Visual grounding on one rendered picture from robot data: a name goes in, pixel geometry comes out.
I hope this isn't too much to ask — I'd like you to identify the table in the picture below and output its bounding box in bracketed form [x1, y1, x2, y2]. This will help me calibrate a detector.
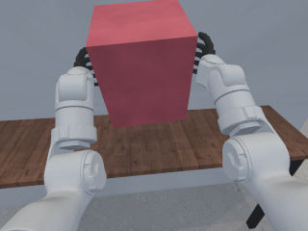
[0, 105, 308, 229]

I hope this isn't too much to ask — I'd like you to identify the robot left hand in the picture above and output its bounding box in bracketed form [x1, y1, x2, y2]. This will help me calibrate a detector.
[73, 47, 99, 87]

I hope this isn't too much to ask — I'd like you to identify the robot right forearm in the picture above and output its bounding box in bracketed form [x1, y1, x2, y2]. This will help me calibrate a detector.
[195, 54, 291, 163]

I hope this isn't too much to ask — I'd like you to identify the carton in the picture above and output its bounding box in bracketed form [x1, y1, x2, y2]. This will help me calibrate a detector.
[86, 0, 198, 128]

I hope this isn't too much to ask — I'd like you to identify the robot right hand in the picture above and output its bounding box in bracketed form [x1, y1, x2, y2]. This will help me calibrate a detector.
[192, 32, 216, 74]

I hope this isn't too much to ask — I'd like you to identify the robot left upper arm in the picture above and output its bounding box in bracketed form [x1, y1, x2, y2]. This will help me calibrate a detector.
[0, 149, 107, 231]

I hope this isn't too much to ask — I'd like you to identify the robot left forearm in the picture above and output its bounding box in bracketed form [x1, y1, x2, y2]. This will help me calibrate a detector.
[43, 66, 97, 189]

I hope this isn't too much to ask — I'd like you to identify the robot right upper arm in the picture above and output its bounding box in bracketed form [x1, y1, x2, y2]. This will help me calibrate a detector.
[222, 131, 308, 231]

